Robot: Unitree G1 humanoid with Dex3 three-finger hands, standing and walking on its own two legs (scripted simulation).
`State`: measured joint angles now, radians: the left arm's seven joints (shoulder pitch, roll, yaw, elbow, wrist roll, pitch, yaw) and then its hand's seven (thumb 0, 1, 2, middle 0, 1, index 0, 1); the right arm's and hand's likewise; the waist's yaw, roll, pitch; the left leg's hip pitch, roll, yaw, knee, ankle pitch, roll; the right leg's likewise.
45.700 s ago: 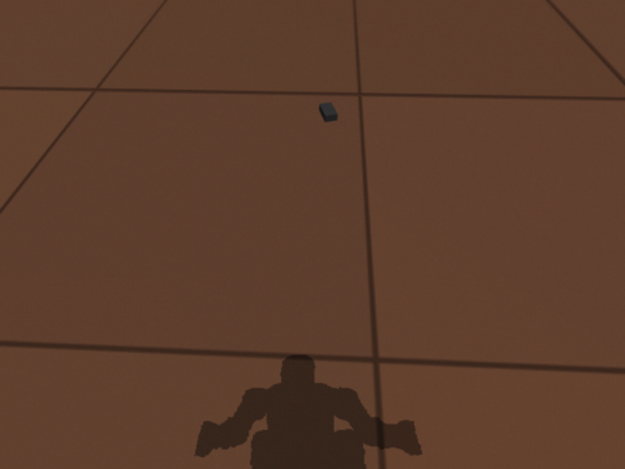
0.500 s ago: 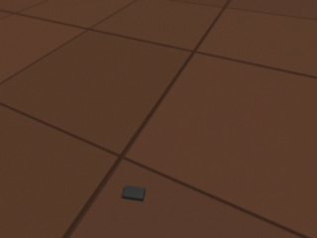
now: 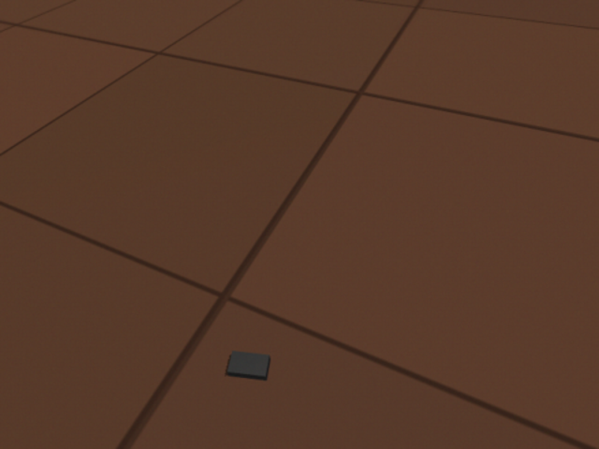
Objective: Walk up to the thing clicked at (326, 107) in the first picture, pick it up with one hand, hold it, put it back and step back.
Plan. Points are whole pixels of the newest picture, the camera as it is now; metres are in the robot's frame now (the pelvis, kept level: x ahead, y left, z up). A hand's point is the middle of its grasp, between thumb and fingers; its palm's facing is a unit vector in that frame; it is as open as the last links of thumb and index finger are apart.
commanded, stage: stand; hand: left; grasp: from above
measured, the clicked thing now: (249, 365) +0.50 +0.21 -0.76
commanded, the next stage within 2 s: step back in 1.08 s
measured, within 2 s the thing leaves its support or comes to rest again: neither
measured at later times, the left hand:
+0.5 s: hand out of the picture +0.08 +0.24 -0.15, palm faces +0.02 -0.94 -0.34, open 7.4 cm
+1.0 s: hand out of the picture +0.08 +0.24 -0.15, palm faces +0.00 -0.94 -0.34, open 7.4 cm
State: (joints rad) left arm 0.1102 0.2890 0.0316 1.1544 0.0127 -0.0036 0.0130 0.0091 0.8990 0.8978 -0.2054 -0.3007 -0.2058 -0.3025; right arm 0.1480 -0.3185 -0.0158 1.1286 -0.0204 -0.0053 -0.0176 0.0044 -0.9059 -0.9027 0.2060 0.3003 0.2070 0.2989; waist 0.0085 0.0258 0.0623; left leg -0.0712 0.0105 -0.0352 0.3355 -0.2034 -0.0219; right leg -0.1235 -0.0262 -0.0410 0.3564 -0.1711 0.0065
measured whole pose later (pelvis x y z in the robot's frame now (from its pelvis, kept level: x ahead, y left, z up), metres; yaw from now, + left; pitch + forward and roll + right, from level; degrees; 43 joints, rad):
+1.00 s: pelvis +0.01 -0.01 +0.00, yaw -1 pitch -2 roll +0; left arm 0.10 0.32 0.02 1.15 0.01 -0.01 0.00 0.01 0.90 0.90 -0.21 -0.30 -0.21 -0.30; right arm 0.14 -0.34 -0.01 1.14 -0.02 -0.01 -0.01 0.00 -0.91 -0.90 0.21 0.30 0.21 0.30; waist 0.01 0.02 0.06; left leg -0.07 0.03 -0.02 0.30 -0.20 -0.04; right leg -0.14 -0.01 -0.03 0.35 -0.17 -0.01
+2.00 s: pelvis -0.15 +0.06 -0.01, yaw -6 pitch -2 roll +2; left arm 0.15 0.35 0.08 0.84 0.03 0.05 0.00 0.01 0.90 0.90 -0.21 -0.30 -0.21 -0.30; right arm 0.12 -0.37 -0.04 0.90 0.00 0.04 -0.01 0.00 -0.90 -0.90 0.21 0.30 0.21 0.30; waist 0.02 0.00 0.16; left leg -0.42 -0.12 -0.09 1.08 -0.51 0.00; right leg -0.28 0.01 0.06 0.59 -0.26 -0.04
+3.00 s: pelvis -0.46 +0.06 -0.03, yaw -3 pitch -3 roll +2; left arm 0.06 0.40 0.09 0.74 0.02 0.08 0.01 0.01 0.90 0.90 -0.21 -0.30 -0.21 -0.30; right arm 0.22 -0.34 -0.04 0.89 -0.03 0.02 -0.02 0.01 -0.91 -0.90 0.21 0.30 0.21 0.30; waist 0.01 -0.09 0.20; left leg -0.24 -0.08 0.02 0.65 -0.36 0.03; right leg -0.45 -0.06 0.02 0.76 -0.31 -0.01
